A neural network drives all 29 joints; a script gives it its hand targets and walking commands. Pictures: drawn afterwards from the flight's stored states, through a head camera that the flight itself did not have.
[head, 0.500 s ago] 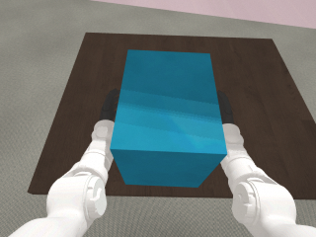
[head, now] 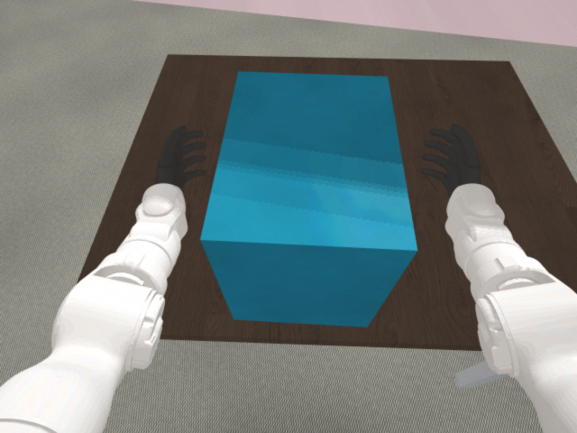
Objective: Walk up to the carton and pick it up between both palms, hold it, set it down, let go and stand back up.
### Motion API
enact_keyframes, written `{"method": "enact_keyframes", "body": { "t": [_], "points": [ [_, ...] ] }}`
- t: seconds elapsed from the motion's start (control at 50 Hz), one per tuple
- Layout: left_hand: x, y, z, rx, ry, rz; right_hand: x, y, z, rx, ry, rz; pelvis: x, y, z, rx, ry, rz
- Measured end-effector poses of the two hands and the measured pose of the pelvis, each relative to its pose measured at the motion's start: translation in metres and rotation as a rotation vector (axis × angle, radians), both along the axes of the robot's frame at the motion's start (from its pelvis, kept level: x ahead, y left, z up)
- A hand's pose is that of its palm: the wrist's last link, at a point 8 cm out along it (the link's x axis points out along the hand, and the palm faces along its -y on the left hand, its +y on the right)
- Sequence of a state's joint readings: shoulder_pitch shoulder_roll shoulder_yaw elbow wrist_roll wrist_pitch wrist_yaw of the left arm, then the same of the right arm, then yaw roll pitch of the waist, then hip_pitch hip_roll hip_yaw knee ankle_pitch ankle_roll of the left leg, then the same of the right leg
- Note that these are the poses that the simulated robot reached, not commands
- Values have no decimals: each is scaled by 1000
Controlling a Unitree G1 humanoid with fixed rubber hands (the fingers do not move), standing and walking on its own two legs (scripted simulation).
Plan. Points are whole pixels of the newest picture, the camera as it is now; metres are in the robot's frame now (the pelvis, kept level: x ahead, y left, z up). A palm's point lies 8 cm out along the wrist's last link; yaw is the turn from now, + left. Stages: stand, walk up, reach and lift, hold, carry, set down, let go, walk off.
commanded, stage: set down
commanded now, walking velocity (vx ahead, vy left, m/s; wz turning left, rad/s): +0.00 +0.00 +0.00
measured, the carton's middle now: (305, 205) +0.44 +0.00 +0.02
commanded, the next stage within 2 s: none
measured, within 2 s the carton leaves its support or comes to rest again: neither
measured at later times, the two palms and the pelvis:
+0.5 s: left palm (147, 127) +0.44 +0.19 +0.17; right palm (486, 129) +0.44 -0.21 +0.18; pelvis -0.02 -0.02 +0.01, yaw +2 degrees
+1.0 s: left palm (138, 139) +0.43 +0.20 +0.17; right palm (487, 140) +0.43 -0.21 +0.17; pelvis +0.00 -0.01 +0.03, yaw +1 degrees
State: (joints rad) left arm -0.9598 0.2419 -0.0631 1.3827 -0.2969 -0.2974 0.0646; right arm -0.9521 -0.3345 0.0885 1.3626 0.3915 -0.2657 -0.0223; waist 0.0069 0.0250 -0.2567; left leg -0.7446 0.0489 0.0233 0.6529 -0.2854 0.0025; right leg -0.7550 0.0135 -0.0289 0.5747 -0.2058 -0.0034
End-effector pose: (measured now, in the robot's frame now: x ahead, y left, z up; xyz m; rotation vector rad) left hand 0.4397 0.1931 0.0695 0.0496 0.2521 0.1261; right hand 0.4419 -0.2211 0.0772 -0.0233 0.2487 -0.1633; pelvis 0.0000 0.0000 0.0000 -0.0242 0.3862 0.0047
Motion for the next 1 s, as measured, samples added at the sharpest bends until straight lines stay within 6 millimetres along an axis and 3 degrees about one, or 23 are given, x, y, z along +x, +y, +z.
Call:
{"method": "enact_keyframes", "body": {
  "t": [0.16,0.32,0.5,0.62,0.82,1.0],
  "points": [
    [-3,-11,32,-5,-23,-23,-2,2,30,9,-26,37,-14,-8,1,12,-22,7],
    [-7,-6,67,4,-28,6,-7,10,63,9,-19,43,-23,-14,5,25,-64,18],
    [-1,0,104,14,-20,23,-3,14,101,24,-14,29,-20,-16,14,24,-118,22],
    [4,2,118,13,-10,15,1,15,119,27,-16,22,-14,-14,20,22,-160,18],
    [4,9,122,16,10,-6,1,13,121,36,-10,24,-2,-10,27,15,-233,7],
    [-15,9,97,5,32,-28,-16,14,97,29,-13,49,5,-9,30,14,-301,10]
  ]
}}
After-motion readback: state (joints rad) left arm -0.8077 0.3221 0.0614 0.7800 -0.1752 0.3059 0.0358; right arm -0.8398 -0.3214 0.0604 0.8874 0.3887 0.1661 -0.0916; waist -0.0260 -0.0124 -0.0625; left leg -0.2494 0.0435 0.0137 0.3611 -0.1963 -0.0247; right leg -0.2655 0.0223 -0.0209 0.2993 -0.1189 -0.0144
